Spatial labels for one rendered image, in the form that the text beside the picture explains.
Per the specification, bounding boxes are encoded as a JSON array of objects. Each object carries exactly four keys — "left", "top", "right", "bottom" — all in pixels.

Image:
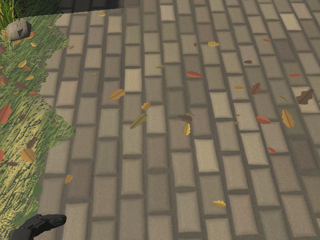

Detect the robot left hand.
[{"left": 8, "top": 214, "right": 67, "bottom": 240}]

